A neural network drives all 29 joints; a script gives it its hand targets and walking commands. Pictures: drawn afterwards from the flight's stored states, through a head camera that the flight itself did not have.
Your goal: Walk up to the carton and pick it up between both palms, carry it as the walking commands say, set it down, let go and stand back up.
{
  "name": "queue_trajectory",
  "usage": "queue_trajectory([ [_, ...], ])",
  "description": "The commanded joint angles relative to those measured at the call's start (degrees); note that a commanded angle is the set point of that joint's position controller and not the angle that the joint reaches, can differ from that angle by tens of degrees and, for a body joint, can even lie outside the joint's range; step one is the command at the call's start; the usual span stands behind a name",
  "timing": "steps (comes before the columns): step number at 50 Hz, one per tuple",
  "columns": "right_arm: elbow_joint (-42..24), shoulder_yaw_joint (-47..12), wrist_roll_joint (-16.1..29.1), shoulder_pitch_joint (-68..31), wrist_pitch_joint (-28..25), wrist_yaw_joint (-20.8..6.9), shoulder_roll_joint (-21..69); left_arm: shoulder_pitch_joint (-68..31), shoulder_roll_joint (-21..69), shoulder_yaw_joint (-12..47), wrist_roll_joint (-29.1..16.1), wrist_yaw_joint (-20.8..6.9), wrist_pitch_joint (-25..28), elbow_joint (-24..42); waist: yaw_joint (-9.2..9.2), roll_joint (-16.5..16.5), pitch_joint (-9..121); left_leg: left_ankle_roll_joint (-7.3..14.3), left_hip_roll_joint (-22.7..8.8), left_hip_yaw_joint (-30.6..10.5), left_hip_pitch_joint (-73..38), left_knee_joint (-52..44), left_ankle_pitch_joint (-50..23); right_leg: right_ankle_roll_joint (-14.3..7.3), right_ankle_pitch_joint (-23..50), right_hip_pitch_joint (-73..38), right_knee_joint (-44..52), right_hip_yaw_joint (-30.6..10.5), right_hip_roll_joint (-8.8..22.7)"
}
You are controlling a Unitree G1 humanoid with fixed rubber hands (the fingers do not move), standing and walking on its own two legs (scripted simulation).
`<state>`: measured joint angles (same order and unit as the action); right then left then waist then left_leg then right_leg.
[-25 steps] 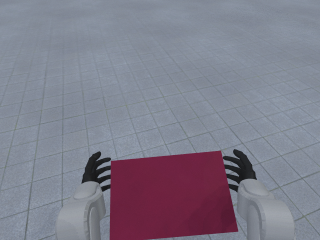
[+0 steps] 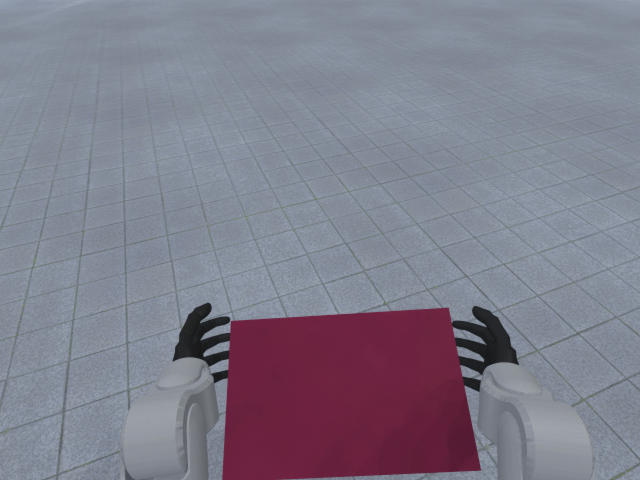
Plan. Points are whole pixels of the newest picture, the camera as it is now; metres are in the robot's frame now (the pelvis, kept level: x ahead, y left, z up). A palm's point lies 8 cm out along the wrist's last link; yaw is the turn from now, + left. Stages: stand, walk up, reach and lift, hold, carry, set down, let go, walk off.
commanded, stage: carry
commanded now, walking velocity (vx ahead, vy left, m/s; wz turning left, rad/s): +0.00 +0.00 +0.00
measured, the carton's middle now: (343, 395) +0.26 -0.01 +0.00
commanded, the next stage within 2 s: none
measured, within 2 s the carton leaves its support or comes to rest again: neither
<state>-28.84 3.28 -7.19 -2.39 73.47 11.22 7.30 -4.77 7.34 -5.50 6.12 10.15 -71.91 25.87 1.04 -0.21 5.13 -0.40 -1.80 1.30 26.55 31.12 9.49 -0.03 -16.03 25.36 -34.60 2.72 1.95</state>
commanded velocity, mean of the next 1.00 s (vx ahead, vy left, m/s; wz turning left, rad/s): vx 0.00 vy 0.00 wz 0.00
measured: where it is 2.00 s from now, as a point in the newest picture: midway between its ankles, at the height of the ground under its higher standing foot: outside the picture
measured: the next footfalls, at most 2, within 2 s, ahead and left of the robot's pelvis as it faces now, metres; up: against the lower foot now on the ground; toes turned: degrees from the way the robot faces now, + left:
right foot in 0.36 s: -0.01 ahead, -0.06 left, +0.00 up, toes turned -5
left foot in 0.62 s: -0.04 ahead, +0.15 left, +0.00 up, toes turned -1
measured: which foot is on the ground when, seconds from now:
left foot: down 0.00-0.38, up 0.40-0.60, down 0.62-1.00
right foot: down 0.00-0.22, up 0.24-0.34, down 0.36-1.00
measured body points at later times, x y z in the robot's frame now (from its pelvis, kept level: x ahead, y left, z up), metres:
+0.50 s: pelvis -0.08 +0.01 +0.00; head -0.09 +0.01 +0.45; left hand +0.17 +0.18 +0.08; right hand +0.17 -0.15 +0.07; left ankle +0.00 +0.13 -0.68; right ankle -0.05 -0.05 -0.73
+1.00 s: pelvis -0.11 +0.05 +0.01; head -0.13 +0.05 +0.46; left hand +0.17 +0.21 +0.07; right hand +0.15 -0.12 +0.07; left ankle -0.08 +0.15 -0.73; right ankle -0.05 -0.05 -0.73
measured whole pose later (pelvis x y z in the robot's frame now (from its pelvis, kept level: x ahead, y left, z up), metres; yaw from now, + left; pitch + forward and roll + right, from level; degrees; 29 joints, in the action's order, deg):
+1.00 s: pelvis -0.11 +0.05 +0.01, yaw -1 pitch +2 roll +1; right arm -14.2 5.7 -9.3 -5.1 61.8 8.8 7.3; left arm -7.2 7.5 -7.4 7.8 8.5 -60.3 11.7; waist 0.7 -1.6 5.2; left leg 1.9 2.8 0.6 17.6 27.0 11.7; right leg -1.3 -8.3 21.2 -27.2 4.8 1.4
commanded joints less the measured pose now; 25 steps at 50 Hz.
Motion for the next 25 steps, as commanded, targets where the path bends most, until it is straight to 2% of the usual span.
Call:
queue_trajectory([
  [1,-6.4,-38.7,23.3,-28.3,-2.2,-15.0,50.8,-24.5,52.8,38.9,-23.0,-14.1,0.3,5.8,-1.81,1.5,10.9,1.3,-1.7,-3.1,1.4,-9.0,23.2,-1.4,-11.9,-6.3,7.8,-5.0,2.1],
  [3,-5.3,-38.3,22.3,-27.2,-2.3,-14.7,51.1,-24.6,52.9,39.0,-23.5,-14.3,0.3,5.4,-1.34,-4.1,12.1,1.7,1.8,-0.4,-4.2,1.1,15.1,-2.1,-17.7,-0.1,13.1,-9.9,5.7],
  [4,-4.4,-38.0,21.7,-26.5,-2.4,-14.6,50.9,-24.3,52.9,38.9,-23.5,-14.5,0.3,4.6,-0.93,-6.8,12.9,2.1,3.0,0.9,-9.0,7.6,11.5,-2.0,-19.3,4.3,14.8,-10.4,6.9],
  [6,-1.2,-36.5,20.1,-25.5,-2.7,-14.7,49.6,-23.8,51.8,37.8,-22.6,-14.9,0.5,1.6,-0.06,-8.0,12.1,2.9,3.3,2.2,-13.9,13.2,10.5,-0.9,-21.6,11.0,14.3,-7.4,7.0],
  [8,0.2,-35.9,19.8,-26.4,-3.3,-14.9,49.6,-24.8,51.3,37.2,-22.0,-15.1,1.0,0.5,0.39,-6.3,10.1,3.4,2.6,1.2,-12.8,13.6,12.6,-0.2,-22.8,14.2,9.6,-4.5,5.2],
  [9,-0.4,-36.3,20.3,-27.1,-3.4,-15.1,50.3,-25.4,51.8,37.5,-22.1,-14.9,1.1,1.3,0.55,-4.1,9.2,3.7,1.5,-0.5,-10.3,12.1,15.2,-0.2,-23.2,14.6,5.8,-3.4,3.7],
  [10,-1.1,-36.6,20.6,-27.9,-3.4,-15.1,50.7,-25.8,52.7,37.9,-22.3,-14.7,0.9,2.1,0.51,1.2,8.8,4.4,-1.4,-4.9,-5.2,7.2,21.3,-0.1,-22.5,12.9,-1.4,-1.4,0.7],
  [11,-1.5,-36.4,20.7,-28.5,-3.2,-15.1,50.4,-26.0,53.5,38.2,-22.4,-14.6,0.7,2.4,0.04,9.7,8.7,5.0,-5.9,-10.6,5.2,-4.0,30.6,0.2,-17.4,5.3,-14.5,2.4,-3.5],
  [12,-0.6,-35.3,20.3,-28.8,-3.1,-15.4,49.3,-26.4,53.0,37.5,-21.8,-14.7,0.7,1.5,-0.86,16.2,9.2,5.6,-11.6,-15.2,20.3,-19.8,38.4,0.8,-11.7,-8.5,-31.3,7.1,-7.0],
  [13,2.8,-33.1,19.0,-29.8,-3.7,-15.7,46.7,-26.7,51.2,35.7,-20.1,-14.9,1.3,-2.2,-2.14,19.1,8.2,4.4,-14.2,-14.2,30.0,-27.3,43.5,1.0,-9.6,-16.5,-39.9,7.8,-7.2],
  [14,6.2,-31.3,17.6,-31.9,-4.9,-16.2,44.8,-27.6,49.7,33.7,-18.5,-15.1,2.5,-6.1,-3.00,18.5,7.3,2.7,-13.2,-11.0,30.2,-27.7,42.2,0.9,-10.0,-17.7,-38.5,6.6,-5.9],
  [15,6.7,-31.0,17.3,-33.6,-6.4,-16.6,45.3,-29.0,49.7,32.8,-18.0,-15.2,4.0,-7.0,-3.18,16.5,7.3,1.1,-11.6,-9.7,25.1,-26.8,39.9,0.3,-12.5,-16.6,-29.8,7.0,-5.3],
  [16,-7.0,-37.9,22.5,-35.8,-6.7,-16.3,53.3,-32.2,56.9,39.3,-23.6,-14.8,4.4,6.7,-3.12,13.9,8.6,0.1,-9.7,-9.1,15.3,-23.4,34.5,-0.4,-12.7,-14.6,-16.7,7.8,-4.7],
  [17,-7.6,-38.2,22.4,-34.8,-6.5,-15.5,54.5,-32.2,57.8,39.4,-24.8,-14.6,4.1,7.2,-3.08,9.2,10.3,1.0,-7.5,-8.4,6.9,-15.5,30.2,-1.1,-12.5,-13.7,-3.1,6.2,-5.1],
  [18,-6.0,-37.2,21.3,-32.4,-6.0,-14.7,53.4,-30.7,57.1,38.5,-25.4,-14.6,3.7,5.4,-2.67,3.0,11.9,2.6,-4.1,-7.5,0.1,-4.0,23.9,-1.8,-14.7,-11.6,9.3,1.0,-3.5],
  [19,-5.0,-37.1,20.6,-29.5,-5.7,-14.0,52.3,-28.3,56.2,38.2,-25.6,-14.7,3.4,4.3,-2.01,-8.1,12.7,2.6,0.6,-4.0,2.4,5.9,15.7,-3.6,-20.1,-10.5,18.3,-14.9,7.0],
  [20,-4.7,-38.3,20.3,-28.3,-5.3,-14.0,50.5,-24.0,55.5,37.6,-23.9,-14.9,3.6,1.4,-1.81,-17.9,9.7,1.3,4.8,0.1,6.5,17.2,16.5,-8.8,-31.1,-1.5,25.0,-30.7,20.1],
  [21,3.8,-34.6,17.2,-26.4,-6.4,-14.2,48.9,-23.4,52.3,34.2,-21.2,-15.5,4.6,-4.6,-1.22,-10.7,6.8,2.0,4.4,-3.4,6.6,23.6,14.1,-7.4,-28.2,2.5,25.4,-27.0,18.6],
  [22,-2.8,-37.9,19.7,-27.4,-7.0,-14.3,52.5,-25.9,55.4,38.1,-23.9,-15.7,5.1,4.0,-1.14,-6.4,8.0,2.3,4.5,-3.1,4.6,26.4,11.2,-7.0,-19.9,2.1,23.9,-21.2,16.2],
  [23,-3.3,-38.3,20.2,-28.0,-7.3,-14.4,52.9,-26.2,55.6,38.7,-24.1,-15.8,5.5,5.2,-1.21,-3.4,9.0,2.3,4.0,-3.7,3.5,25.8,8.8,-5.8,-9.6,-1.0,21.1,-14.9,13.0],
  [24,-5.1,-39.6,21.3,-28.5,-7.5,-14.4,53.6,-26.1,56.1,39.7,-24.6,-15.6,5.8,7.2,-1.39,-2.6,10.3,2.3,3.3,-4.1,3.8,21.6,7.8,-5.2,-1.7,-6.4,18.3,-11.4,10.3],
  [25,-4.7,-39.4,21.3,-28.3,-7.5,-14.3,52.5,-24.9,55.0,38.7,-23.9,-15.5,5.9,5.8,-1.55,-3.7,11.9,2.3,3.0,-3.9,3.6,17.1,8.1,-5.1,2.6,-11.4,17.1,-10.3,9.0],
])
